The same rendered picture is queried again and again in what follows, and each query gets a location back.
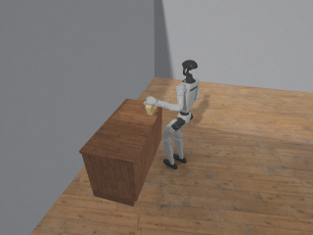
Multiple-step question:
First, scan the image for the robot left forearm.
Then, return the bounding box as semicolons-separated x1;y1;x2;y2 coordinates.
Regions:
155;99;181;112

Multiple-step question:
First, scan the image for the table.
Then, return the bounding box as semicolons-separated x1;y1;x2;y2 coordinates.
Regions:
79;98;162;207

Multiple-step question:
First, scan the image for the robot right upper arm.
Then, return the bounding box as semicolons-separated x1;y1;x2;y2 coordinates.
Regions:
194;78;201;100

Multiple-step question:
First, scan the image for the humanoid robot torso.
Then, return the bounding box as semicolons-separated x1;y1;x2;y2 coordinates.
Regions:
177;80;198;125

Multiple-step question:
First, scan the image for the robot left hand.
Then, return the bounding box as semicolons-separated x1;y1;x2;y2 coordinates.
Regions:
143;96;157;108

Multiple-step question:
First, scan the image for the robot left upper arm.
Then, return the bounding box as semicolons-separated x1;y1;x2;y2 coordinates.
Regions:
176;83;186;113

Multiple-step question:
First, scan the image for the left robot foot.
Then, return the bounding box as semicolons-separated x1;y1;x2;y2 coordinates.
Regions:
163;159;178;169

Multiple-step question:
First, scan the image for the sponge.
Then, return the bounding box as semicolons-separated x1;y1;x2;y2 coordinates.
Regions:
145;104;156;116

